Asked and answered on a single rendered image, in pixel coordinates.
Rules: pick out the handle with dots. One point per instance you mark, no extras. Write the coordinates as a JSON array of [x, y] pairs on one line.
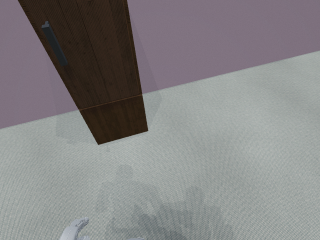
[[54, 43]]

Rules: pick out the cupboard door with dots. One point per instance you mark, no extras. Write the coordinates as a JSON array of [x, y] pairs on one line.
[[93, 36]]

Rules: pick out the robot left hand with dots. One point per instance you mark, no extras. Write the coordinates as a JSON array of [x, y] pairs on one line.
[[71, 232]]

